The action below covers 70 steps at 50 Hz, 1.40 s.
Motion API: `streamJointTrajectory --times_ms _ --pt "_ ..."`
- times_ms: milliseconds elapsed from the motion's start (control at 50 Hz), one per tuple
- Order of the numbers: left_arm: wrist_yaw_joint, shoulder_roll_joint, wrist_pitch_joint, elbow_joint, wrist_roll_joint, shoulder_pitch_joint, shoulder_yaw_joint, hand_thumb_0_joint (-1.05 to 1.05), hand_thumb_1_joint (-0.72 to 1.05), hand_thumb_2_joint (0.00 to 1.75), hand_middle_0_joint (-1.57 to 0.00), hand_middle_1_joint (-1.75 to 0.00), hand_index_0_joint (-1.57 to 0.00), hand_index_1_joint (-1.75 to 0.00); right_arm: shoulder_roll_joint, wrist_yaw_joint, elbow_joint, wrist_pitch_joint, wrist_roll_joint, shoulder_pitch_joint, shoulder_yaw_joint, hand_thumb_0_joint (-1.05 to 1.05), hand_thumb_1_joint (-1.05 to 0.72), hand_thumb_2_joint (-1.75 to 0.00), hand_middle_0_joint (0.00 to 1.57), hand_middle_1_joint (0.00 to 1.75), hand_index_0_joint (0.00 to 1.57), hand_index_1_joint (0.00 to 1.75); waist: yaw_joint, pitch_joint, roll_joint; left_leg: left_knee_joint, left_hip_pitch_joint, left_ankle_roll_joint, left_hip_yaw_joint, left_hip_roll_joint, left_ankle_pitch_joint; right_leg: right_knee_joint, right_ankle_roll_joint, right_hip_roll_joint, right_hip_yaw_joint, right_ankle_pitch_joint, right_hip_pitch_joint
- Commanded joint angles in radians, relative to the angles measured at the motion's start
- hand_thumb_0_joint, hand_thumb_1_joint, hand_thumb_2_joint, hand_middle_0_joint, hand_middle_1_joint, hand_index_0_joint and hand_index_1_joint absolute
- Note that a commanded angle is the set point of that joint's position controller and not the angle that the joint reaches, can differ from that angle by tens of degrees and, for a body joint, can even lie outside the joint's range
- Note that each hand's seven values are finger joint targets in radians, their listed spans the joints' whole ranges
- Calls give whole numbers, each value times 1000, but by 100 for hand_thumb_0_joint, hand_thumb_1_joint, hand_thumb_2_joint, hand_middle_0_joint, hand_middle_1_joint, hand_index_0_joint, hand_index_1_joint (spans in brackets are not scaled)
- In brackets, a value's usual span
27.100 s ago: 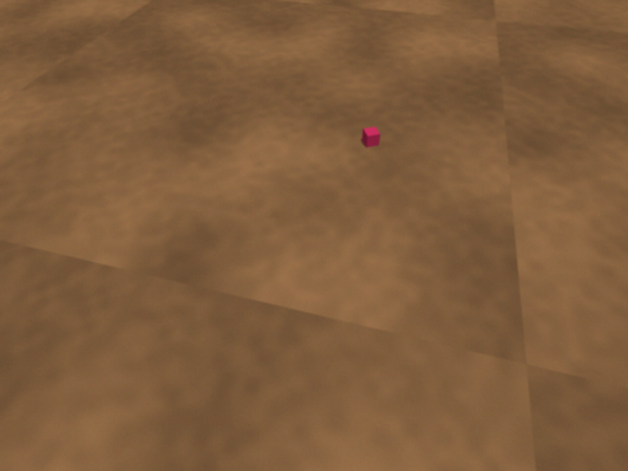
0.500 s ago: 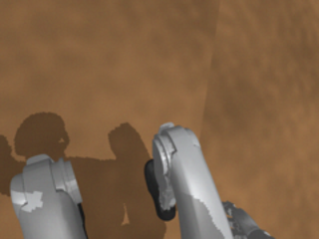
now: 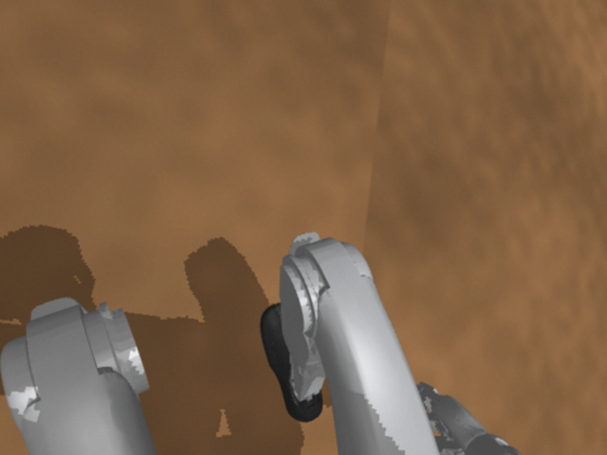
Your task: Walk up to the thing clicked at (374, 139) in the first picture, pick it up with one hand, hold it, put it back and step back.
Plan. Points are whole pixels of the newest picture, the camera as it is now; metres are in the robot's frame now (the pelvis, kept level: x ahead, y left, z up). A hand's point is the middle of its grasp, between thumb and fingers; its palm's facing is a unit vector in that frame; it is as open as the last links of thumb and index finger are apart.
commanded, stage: rest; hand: left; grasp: from above
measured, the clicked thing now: out of the picture +0.44 +0.36 -0.27
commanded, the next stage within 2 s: open in 0.08 s
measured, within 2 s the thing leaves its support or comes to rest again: neither
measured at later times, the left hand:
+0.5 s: hand out of the picture +0.44 +0.36 -0.22, palm faces -0.45 -0.12 -0.88, open 9.9 cm
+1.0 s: hand out of the picture +0.44 +0.36 -0.22, palm faces -0.45 -0.12 -0.89, open 12.0 cm
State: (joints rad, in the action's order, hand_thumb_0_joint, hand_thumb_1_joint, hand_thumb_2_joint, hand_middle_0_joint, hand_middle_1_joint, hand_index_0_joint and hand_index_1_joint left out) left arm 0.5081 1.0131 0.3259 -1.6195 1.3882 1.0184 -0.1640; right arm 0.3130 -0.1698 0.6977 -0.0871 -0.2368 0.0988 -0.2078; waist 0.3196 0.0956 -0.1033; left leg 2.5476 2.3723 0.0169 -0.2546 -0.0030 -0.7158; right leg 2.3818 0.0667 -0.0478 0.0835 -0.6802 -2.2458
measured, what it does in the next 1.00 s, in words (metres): stands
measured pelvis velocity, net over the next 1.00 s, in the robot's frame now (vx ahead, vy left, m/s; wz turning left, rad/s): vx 0.00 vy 0.00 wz -0.02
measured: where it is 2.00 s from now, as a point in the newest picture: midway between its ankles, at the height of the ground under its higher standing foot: (220, 419)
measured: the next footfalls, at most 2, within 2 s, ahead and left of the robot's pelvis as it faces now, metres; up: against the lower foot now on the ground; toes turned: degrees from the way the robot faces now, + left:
none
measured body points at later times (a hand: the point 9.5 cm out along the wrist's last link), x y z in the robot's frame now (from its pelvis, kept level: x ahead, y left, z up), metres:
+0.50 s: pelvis +0.00 +0.00 +0.00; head +0.26 +0.13 +0.34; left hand +0.46 +0.36 -0.17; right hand +0.06 -0.26 -0.06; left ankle +0.06 +0.13 -0.27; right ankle +0.11 -0.14 -0.27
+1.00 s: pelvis +0.00 +0.00 +0.00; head +0.26 +0.13 +0.34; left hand +0.46 +0.36 -0.17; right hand +0.07 -0.26 -0.06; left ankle +0.06 +0.13 -0.27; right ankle +0.11 -0.14 -0.27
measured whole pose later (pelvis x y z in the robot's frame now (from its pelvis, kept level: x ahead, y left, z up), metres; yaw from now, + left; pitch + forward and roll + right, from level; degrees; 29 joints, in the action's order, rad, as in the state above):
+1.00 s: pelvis +0.00 +0.00 +0.00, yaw -1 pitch +28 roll -15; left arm 0.49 1.05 0.30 -1.62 1.34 1.03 -0.14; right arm 0.33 -0.20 0.65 -0.14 -0.24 0.10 -0.25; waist 0.34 0.13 -0.11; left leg 2.55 2.36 0.02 -0.28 -0.01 -0.71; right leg 2.37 0.08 -0.05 0.10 -0.67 -2.23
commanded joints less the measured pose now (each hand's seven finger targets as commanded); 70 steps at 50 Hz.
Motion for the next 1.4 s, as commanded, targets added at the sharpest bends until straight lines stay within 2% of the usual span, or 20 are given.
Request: streamJointTrajectory --times_ms 0,80,120,160,220,240,300,500,540,580,700,840,980,1020,1080,1160,1240,1280,1340,1380 --pt "55 261 -13 109 -24 301 0 0 82 66 -115 -51 -116 -50 312 5 8 -10 1 189 91 0 -90 -90 20 30 20 30 52 -630 502 -264 -558 -21 126 -21 230 -177 -86 -27 165 256 259" --pt "57 265 -18 86 -18 298 8 0 79 65 -112 -50 -113 -49 328 -3 -4 -24 -4 189 83 0 -90 -90 20 30 20 30 64 -613 499 -264 -565 -18 118 -22 239 -171 -86 -28 172 260 255" --pt "61 269 -19 64 -29 277 12 0 77 61 -110 -51 -112 -49 316 -2 -8 -25 0 171 73 0 -90 -90 20 30 20 30 45 -608 511 -281 -549 -19 116 -21 209 -174 -86 -31 168 240 260" --pt "61 270 -19 51 -25 290 16 0 77 60 -109 -51 -111 -49 326 -5 -9 -30 -4 182 74 0 -90 -90 20 30 20 30 60 -595 509 -277 -540 -19 114 -21 202 -170 -85 -29 172 237 253" --pt "53 269 -23 68 -29 303 19 0 53 64 -88 -54 -89 -53 325 -11 -12 -40 -5 192 68 0 -89 -90 20 30 20 30 71 -599 503 -262 -544 -21 114 -22 219 -174 -83 -31 168 252 268" --pt "58 307 -21 85 -34 302 -5 0 45 64 -82 -54 -84 -53 328 -7 -33 -42 0 174 68 0 -89 -90 20 30 20 30 57 -625 491 -260 -542 -24 113 -26 225 -180 -80 -35 167 259 291" --pt "57 293 -21 60 -32 285 4 0 28 65 -74 -56 -74 -56 331 -11 -28 -43 -5 183 62 0 -89 -90 20 30 20 30 63 -602 495 -268 -531 -21 112 -23 218 -178 -83 -34 172 249 286" --pt "51 295 -15 88 -45 289 13 0 4 63 -51 -66 -54 -63 328 -9 -13 -45 -7 184 56 0 -89 -90 20 30 20 30 62 -595 512 -257 -540 -18 115 -26 221 -184 -84 -36 170 255 288" --pt "56 324 -10 99 -46 286 -11 0 2 62 -48 -68 -51 -64 343 -8 -32 -43 -6 181 57 0 -89 -90 20 30 20 30 63 -603 508 -262 -537 -16 110 -25 226 -187 -86 -34 177 254 298" --pt "55 306 -11 94 -50 257 -2 0 -2 66 -45 -71 -48 -68 329 -9 -22 -40 -6 179 54 0 -89 -90 20 30 20 30 48 -624 519 -269 -557 -16 112 -27 235 -183 -84 -36 174 264 312" --pt "42 299 -23 91 -49 273 16 0 -10 70 -38 -76 -41 -73 333 -14 -24 -50 -4 177 59 0 -89 -90 20 30 20 30 65 -601 501 -251 -530 -23 119 -28 216 -191 -82 -37 166 257 302" --pt "34 301 -28 116 -68 240 1 0 -21 73 -29 -79 -31 -77 335 -15 -32 -48 2 172 61 0 -89 -90 20 30 20 30 41 -634 530 -279 -571 -10 104 -27 259 -181 -90 -34 176 274 309" --pt "18 292 -27 121 -69 252 13 0 -27 80 -25 -83 -26 -81 338 -14 -37 -45 7 177 61 0 -89 -90 20 30 20 30 59 -618 518 -267 -562 -13 107 -26 257 -188 -87 -33 170 275 306" --pt "21 325 -27 107 -68 222 -17 0 -29 81 -24 -83 -24 -82 340 -12 -40 -41 7 171 64 0 -89 -90 20 30 20 30 40 -630 500 -268 -545 -17 110 -27 248 -194 -87 -35 168 269 327" --pt "17 280 -17 127 -73 260 16 0 -29 83 -23 -85 -24 -84 330 -11 -40 -38 4 172 56 0 -89 -90 20 30 20 30 53 -605 501 -272 -534 -18 113 -26 222 -200 -86 -35 170 251 309" --pt "14 300 -12 111 -66 252 10 0 -32 85 -21 -87 -21 -86 343 -9 -48 -40 8 168 58 0 -89 -90 20 30 20 30 61 -593 486 -271 -528 -18 108 -26 216 -198 -86 -34 174 242 303" --pt "29 348 -7 146 -62 269 -26 0 -38 86 -19 -89 -21 -87 342 -7 -49 -37 7 167 59 0 -90 -90 20 30 20 30 40 -640 517 -272 -559 -17 108 -29 236 -194 -86 -35 169 257 322" --pt "37 335 -12 188 -61 301 -24 0 -40 87 -18 -90 -19 -89 336 -11 -40 -37 5 188 56 0 -90 -90 20 30 20 30 39 -671 573 -284 -622 -6 103 -27 276 -176 -91 -27 177 282 304" --pt "47 360 -36 248 -55 320 -60 0 -42 89 -17 -90 -18 -89 344 -19 -44 -45 5 194 82 0 -90 -90 20 30 20 30 21 -711 644 -299 -672 6 100 -29 293 -158 -94 -22 178 288 265" --pt "41 355 -65 312 -70 288 -77 0 -42 90 -17 -90 -17 -90 325 -24 -61 -45 19 179 102 0 -90 -90 20 30 20 30 -15 -773 671 -311 -674 2 120 -26 281 -175 -97 -21 161 285 290"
